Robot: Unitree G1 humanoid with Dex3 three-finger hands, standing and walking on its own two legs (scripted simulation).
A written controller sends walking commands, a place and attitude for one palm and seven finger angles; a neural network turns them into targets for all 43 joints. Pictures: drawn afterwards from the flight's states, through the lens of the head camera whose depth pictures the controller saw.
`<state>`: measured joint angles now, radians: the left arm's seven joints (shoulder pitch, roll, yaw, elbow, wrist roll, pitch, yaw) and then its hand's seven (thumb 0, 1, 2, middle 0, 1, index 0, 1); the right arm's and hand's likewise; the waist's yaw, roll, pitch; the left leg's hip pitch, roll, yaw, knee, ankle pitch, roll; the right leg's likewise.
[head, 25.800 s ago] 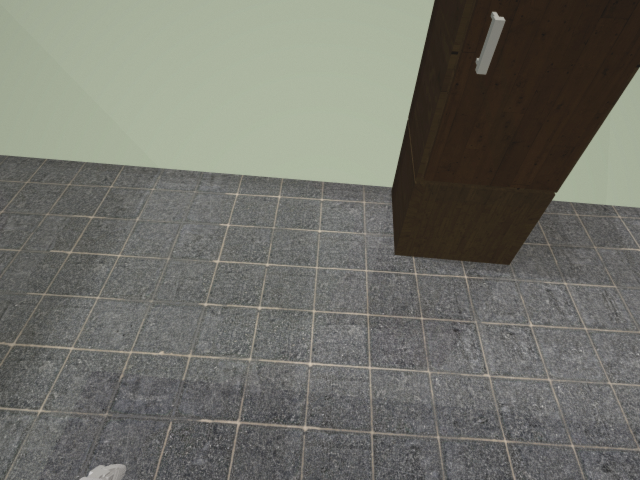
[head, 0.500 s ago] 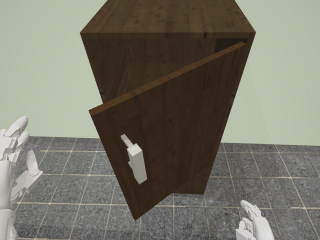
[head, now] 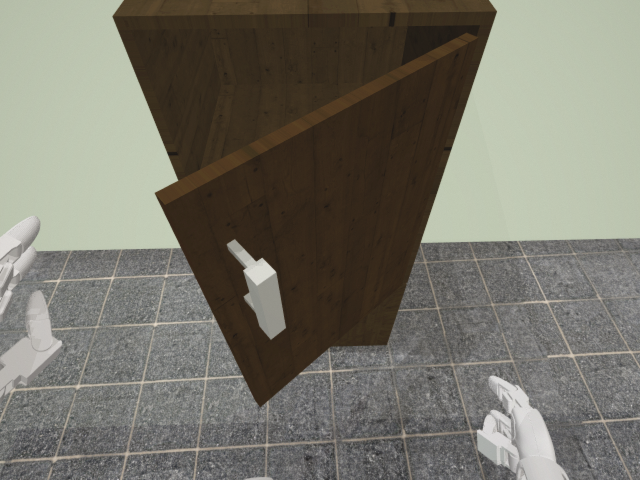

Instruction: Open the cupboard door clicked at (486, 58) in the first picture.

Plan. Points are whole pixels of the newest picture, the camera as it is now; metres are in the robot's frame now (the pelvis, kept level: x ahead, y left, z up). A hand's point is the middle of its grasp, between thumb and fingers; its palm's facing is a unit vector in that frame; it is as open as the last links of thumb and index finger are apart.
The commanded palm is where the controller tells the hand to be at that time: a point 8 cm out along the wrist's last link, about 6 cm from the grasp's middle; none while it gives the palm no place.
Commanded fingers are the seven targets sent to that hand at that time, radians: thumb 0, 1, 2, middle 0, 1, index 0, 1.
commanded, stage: step back with the hand held close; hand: left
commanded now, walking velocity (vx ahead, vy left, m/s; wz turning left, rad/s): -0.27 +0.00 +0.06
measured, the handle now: (255, 290) +0.29 +0.10 +0.10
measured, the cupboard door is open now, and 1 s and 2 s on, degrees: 40 40 40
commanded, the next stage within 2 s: stop stepping back and stand still in 0.60 s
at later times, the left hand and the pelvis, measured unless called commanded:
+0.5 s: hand out of the picture +0.07 +0.33 +0.15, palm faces +0.52 -0.75 -0.41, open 7.4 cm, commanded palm +0.00 +0.36 +0.18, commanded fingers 0.00 0.90 0.90 -0.20 -0.30 -0.20 -0.30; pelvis -0.12 +0.05 -0.02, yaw +4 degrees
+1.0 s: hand out of the picture -0.01 +0.33 +0.15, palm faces +0.43 -0.83 -0.36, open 7.4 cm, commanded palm -0.08 +0.36 +0.18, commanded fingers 0.00 0.90 0.90 -0.20 -0.30 -0.20 -0.30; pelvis -0.23 +0.07 -0.01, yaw -2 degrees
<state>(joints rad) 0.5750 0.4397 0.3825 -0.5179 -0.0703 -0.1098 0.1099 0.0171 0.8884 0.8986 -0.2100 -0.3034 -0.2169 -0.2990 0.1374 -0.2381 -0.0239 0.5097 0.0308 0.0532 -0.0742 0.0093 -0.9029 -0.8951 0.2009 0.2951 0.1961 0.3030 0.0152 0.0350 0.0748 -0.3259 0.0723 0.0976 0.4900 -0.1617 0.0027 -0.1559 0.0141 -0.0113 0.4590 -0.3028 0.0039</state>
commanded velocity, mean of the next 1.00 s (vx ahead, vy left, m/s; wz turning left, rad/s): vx -0.14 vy -0.01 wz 0.00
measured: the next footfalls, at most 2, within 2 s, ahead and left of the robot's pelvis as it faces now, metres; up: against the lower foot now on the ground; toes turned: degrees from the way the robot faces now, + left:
right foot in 0.78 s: -0.24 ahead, +0.00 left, +0.00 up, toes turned -4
left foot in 0.92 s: -0.07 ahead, +0.13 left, +0.00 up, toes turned -2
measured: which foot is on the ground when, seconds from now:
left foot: down 0.00-0.80, up 0.82-0.90, down 0.92-1.00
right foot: down 0.00-0.48, up 0.50-0.76, down 0.78-1.00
